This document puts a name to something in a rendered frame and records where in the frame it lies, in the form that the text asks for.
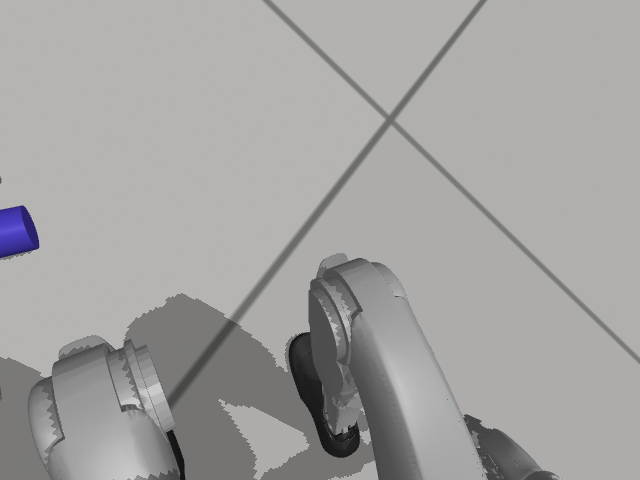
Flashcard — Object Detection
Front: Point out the right robot hand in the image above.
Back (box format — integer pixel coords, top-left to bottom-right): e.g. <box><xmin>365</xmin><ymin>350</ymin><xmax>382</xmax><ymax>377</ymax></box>
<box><xmin>463</xmin><ymin>414</ymin><xmax>543</xmax><ymax>480</ymax></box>

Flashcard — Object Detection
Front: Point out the left robot foot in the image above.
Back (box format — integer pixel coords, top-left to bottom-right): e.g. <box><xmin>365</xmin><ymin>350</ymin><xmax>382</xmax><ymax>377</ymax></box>
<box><xmin>166</xmin><ymin>430</ymin><xmax>185</xmax><ymax>480</ymax></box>

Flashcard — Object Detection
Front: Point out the right robot foot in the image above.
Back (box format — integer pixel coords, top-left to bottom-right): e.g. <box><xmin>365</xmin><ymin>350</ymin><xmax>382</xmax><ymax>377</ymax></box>
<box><xmin>289</xmin><ymin>332</ymin><xmax>360</xmax><ymax>458</ymax></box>

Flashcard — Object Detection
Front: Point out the can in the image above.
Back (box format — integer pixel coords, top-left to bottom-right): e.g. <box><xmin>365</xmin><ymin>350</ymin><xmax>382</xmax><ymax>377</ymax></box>
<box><xmin>0</xmin><ymin>205</ymin><xmax>39</xmax><ymax>258</ymax></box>

